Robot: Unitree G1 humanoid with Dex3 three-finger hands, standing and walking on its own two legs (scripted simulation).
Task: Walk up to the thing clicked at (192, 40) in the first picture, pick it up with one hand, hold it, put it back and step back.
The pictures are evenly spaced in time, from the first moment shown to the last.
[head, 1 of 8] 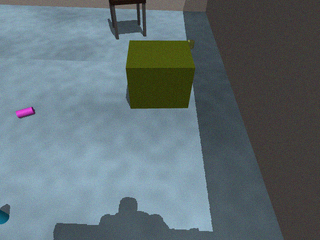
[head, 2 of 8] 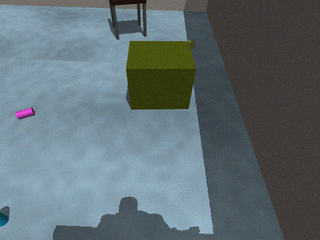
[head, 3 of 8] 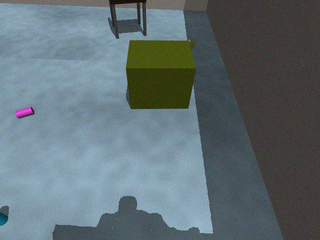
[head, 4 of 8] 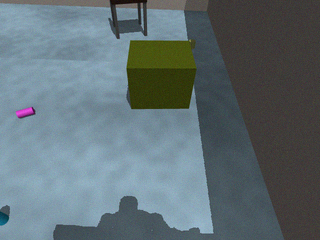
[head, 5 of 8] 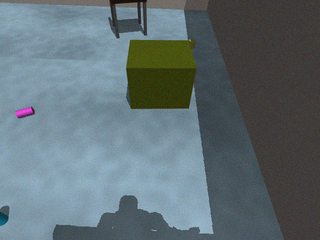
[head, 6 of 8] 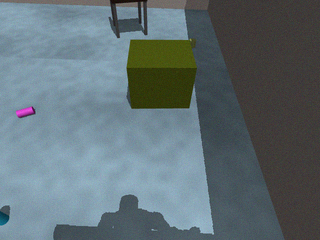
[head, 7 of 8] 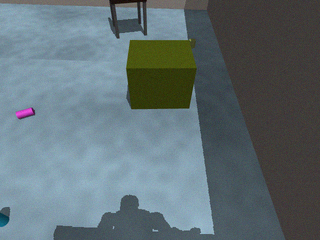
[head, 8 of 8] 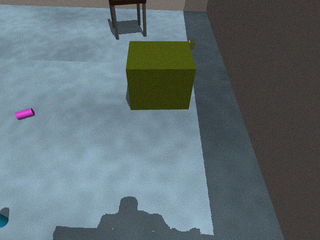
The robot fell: no
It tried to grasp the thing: no
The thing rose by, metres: 0.00
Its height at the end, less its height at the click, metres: +0.00
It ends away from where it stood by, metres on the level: 0.00
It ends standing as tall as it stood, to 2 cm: yes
